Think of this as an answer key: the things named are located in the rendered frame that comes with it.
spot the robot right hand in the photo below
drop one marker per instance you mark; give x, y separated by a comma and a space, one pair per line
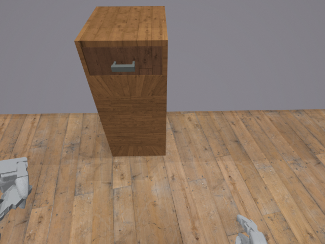
255, 237

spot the drawer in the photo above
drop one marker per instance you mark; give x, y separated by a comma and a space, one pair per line
148, 59

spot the robot left hand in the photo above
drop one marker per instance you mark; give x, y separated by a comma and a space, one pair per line
14, 184

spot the handle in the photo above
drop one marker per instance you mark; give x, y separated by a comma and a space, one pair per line
123, 68

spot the cabinet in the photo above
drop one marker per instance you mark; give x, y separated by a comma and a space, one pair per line
132, 108

